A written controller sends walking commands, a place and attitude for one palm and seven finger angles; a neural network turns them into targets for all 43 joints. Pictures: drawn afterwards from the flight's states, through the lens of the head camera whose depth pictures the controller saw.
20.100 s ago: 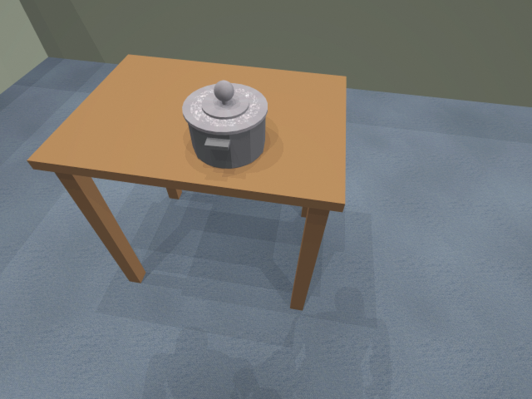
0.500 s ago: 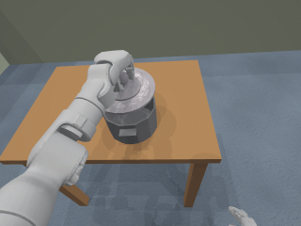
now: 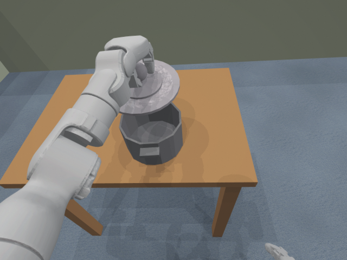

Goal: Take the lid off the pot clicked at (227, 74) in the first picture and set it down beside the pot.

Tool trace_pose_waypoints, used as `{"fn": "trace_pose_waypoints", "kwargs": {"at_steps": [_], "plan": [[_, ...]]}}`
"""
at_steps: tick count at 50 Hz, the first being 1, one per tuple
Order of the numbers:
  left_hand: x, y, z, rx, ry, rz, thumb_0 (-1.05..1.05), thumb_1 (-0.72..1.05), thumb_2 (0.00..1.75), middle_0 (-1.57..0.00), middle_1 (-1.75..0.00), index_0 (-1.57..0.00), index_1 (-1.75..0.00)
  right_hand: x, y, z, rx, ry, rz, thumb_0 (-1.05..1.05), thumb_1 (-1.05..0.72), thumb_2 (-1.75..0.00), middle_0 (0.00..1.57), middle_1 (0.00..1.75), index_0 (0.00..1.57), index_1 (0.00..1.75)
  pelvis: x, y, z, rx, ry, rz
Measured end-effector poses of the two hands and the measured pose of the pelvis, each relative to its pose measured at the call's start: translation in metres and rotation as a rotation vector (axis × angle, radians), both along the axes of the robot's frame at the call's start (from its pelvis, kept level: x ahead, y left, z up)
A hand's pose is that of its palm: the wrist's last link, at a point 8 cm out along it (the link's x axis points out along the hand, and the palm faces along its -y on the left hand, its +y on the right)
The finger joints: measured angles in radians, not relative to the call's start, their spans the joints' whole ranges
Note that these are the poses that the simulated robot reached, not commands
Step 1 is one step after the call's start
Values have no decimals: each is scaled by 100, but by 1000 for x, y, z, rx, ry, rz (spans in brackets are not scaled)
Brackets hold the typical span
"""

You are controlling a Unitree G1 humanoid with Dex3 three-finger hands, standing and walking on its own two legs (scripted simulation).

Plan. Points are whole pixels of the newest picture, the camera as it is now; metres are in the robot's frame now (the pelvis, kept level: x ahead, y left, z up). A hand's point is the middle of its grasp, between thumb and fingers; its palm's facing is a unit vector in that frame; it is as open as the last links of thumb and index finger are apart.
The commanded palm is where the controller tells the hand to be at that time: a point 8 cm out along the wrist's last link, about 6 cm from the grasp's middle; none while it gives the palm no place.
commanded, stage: lift the lid straight up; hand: left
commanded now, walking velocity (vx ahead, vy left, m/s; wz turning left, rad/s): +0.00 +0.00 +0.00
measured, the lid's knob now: (138, 72) +0.50 +0.08 +0.19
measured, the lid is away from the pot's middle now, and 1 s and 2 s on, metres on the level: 0.01 0.06 0.17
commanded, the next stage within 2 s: move the lid sideways beside the pot in 0.58 s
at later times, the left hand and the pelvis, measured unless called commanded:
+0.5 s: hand (135, 57) +0.47 +0.07 +0.24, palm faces -0.18 -0.02 -0.98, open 7.3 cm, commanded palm +0.45 +0.07 +0.30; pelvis -0.01 +0.00 +0.00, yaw +0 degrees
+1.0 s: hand (111, 62) +0.48 +0.12 +0.23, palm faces -0.21 -0.04 -0.98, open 7.3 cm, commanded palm +0.46 +0.13 +0.30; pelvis +0.00 +0.00 +0.00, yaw +0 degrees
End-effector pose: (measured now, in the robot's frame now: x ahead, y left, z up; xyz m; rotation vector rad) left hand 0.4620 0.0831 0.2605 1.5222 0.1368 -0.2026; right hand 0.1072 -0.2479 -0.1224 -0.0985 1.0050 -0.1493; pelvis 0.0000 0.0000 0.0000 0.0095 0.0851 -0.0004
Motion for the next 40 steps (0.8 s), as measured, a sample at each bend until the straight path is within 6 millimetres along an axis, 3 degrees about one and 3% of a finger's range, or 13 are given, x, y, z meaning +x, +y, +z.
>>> {"fn": "trace_pose_waypoints", "kwargs": {"at_steps": [17,23,34,40], "plan": [[-7,-13,31,29,-41,-5,-3,28,70,-80,-98,-69,-93,19,14,5,21,-67,44,1,-90,-90,20,30,20,30,-6,2,0,1,-1,9],[-3,-15,41,24,-45,30,-3,28,70,-80,-98,-69,-93,12,11,4,14,-53,36,1,-90,-90,20,30,20,30,-7,0,0,3,6,5],[6,-16,33,10,-5,16,-3,28,70,-80,-98,-69,-93,-5,-3,1,-17,-12,0,1,-90,-90,20,30,20,30,-3,-3,1,2,9,-3],[13,-3,35,-13,-6,47,-4,28,70,-80,-98,-69,-93,-6,-7,3,-31,-7,-13,1,-90,-90,20,30,20,30,1,-4,1,2,10,-13]]}}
